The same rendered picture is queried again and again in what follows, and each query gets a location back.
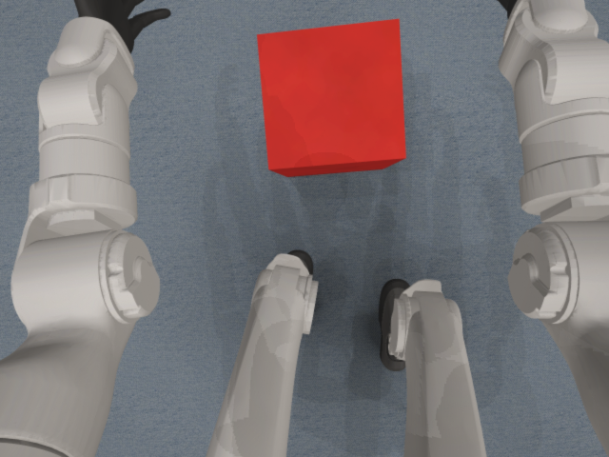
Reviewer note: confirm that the robot right forearm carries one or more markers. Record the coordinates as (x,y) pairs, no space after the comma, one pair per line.
(559,73)

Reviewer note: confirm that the robot left thigh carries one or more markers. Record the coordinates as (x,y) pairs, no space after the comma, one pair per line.
(255,414)

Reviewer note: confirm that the left robot shin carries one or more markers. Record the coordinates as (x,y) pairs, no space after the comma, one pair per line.
(281,259)

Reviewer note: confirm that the right robot upper arm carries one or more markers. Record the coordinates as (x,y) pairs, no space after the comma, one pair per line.
(560,275)

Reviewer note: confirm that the robot left hand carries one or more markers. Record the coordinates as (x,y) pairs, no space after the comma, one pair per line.
(116,12)

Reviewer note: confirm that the left robot upper arm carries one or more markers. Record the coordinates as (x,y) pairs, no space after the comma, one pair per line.
(79,297)

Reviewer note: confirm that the carton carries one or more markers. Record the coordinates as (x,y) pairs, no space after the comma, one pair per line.
(333,98)

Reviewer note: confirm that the robot left forearm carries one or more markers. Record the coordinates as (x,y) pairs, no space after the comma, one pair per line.
(84,183)

